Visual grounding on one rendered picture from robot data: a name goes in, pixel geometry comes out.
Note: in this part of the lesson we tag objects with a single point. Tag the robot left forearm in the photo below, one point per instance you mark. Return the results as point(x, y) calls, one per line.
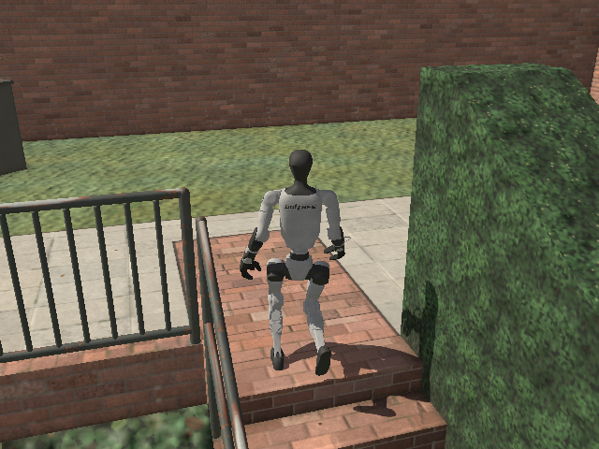
point(252, 249)

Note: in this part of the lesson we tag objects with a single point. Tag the robot right forearm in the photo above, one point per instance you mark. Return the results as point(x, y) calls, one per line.
point(338, 244)

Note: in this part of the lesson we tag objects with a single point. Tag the robot left hand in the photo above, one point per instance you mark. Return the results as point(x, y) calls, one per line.
point(244, 267)

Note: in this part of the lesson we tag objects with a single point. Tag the right robot thigh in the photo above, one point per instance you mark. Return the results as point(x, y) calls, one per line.
point(315, 286)

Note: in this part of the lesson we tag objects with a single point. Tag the robot torso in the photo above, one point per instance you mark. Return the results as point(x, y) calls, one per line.
point(300, 218)

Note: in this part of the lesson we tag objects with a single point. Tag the left robot upper arm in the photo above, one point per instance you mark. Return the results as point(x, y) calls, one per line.
point(271, 198)

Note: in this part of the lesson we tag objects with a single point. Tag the right robot upper arm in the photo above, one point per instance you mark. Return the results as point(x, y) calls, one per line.
point(330, 200)

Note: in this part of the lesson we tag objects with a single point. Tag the robot right hand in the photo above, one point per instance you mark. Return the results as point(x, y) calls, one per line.
point(336, 256)

